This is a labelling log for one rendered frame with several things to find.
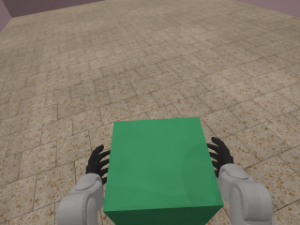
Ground right robot forearm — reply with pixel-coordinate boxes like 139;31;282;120
218;163;275;225

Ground robot left hand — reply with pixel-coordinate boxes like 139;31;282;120
85;144;111;185

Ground left robot forearm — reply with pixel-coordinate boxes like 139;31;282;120
56;172;105;225

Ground robot right hand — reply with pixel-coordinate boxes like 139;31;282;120
207;137;234;179

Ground carton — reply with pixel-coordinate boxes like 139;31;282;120
103;116;224;225

